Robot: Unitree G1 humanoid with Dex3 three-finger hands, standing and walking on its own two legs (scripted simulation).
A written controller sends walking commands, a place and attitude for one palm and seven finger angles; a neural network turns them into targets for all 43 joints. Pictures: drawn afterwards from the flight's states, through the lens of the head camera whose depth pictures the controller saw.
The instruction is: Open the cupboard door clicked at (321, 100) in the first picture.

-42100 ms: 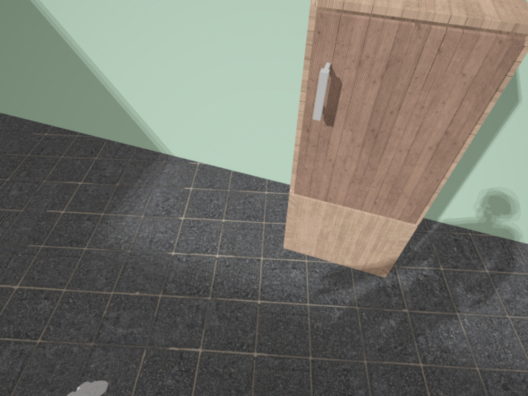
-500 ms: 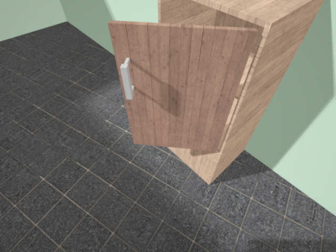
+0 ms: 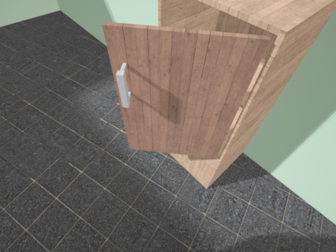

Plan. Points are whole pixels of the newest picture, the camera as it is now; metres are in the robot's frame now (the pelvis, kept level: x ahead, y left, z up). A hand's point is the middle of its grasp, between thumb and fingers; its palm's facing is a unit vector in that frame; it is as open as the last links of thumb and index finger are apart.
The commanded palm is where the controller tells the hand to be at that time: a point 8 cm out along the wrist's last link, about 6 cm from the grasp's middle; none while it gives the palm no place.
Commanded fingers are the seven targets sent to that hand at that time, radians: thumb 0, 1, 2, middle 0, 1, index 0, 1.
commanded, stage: come to a stop and stand still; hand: left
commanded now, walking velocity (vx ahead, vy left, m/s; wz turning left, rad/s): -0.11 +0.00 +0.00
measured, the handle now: (125, 86) +0.55 +0.17 +0.05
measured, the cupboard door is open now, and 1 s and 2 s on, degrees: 41 41 41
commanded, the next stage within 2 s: look again from close up in 0.86 s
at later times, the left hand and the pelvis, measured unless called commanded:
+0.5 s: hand out of the picture +0.01 +0.20 -0.17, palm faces +0.01 -0.97 -0.26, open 7.3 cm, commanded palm none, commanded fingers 0.00 0.90 0.90 -0.20 -0.30 -0.20 -0.30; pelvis -0.04 +0.01 -0.01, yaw -1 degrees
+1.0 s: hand out of the picture -0.06 +0.19 -0.17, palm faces -0.02 -0.98 -0.22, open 7.4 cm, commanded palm none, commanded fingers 0.00 0.90 0.90 -0.20 -0.30 -0.20 -0.30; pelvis -0.06 +0.00 +0.00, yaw -1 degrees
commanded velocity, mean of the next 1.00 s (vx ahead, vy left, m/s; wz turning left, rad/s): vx -0.01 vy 0.00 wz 0.00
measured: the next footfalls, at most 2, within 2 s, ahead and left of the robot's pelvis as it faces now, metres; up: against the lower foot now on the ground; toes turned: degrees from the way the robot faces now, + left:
none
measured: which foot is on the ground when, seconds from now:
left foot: down 0.00-1.00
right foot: down 0.00-1.00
